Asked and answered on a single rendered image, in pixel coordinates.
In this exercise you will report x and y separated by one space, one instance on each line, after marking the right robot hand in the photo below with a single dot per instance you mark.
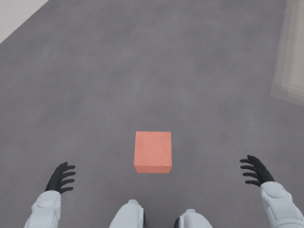
261 173

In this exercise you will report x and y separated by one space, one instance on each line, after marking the right robot forearm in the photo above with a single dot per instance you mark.
278 204

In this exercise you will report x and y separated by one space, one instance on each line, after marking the carton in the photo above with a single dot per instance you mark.
153 152

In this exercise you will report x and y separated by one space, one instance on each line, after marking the robot right thigh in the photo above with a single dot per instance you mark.
193 220

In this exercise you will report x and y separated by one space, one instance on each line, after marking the left robot hand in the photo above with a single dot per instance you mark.
55 183

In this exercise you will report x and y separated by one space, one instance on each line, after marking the right robot shin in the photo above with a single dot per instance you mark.
190 211

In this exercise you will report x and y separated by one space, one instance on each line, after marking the left robot forearm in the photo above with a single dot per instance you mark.
46 211

